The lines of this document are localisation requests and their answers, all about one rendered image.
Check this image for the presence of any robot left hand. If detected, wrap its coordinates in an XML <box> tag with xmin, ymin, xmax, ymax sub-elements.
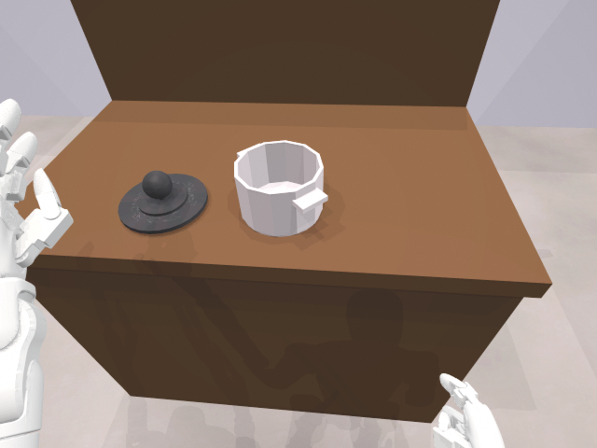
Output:
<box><xmin>0</xmin><ymin>99</ymin><xmax>74</xmax><ymax>280</ymax></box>

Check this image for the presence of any pot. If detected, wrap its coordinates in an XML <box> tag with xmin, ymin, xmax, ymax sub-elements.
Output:
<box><xmin>234</xmin><ymin>140</ymin><xmax>328</xmax><ymax>237</ymax></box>

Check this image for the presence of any table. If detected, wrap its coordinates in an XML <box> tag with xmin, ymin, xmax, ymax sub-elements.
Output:
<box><xmin>14</xmin><ymin>0</ymin><xmax>552</xmax><ymax>423</ymax></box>

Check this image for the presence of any lid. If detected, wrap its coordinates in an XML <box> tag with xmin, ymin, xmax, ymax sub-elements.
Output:
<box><xmin>118</xmin><ymin>174</ymin><xmax>208</xmax><ymax>234</ymax></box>

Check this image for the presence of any left robot forearm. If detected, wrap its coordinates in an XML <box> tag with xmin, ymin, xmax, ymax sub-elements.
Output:
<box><xmin>0</xmin><ymin>277</ymin><xmax>48</xmax><ymax>448</ymax></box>

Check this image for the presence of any robot right hand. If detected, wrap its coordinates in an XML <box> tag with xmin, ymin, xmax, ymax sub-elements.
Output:
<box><xmin>433</xmin><ymin>373</ymin><xmax>505</xmax><ymax>448</ymax></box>

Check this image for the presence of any knob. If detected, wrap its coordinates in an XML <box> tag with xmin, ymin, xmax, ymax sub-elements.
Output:
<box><xmin>142</xmin><ymin>171</ymin><xmax>173</xmax><ymax>199</ymax></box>

